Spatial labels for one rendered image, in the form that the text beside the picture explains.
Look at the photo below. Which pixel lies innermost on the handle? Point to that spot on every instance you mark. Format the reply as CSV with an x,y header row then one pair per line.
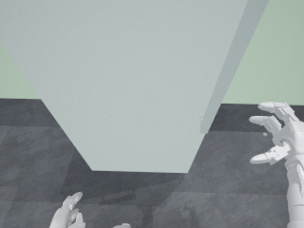
x,y
246,28

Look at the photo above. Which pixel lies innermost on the right robot forearm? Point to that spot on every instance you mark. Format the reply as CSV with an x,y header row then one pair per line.
x,y
295,193

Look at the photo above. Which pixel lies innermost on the fridge door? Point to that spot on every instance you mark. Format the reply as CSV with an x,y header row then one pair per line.
x,y
127,80

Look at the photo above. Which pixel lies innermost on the left robot hand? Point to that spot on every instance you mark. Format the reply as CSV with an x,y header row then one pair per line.
x,y
65,215

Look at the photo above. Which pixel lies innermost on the right robot hand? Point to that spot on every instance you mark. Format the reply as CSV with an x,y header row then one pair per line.
x,y
292,133

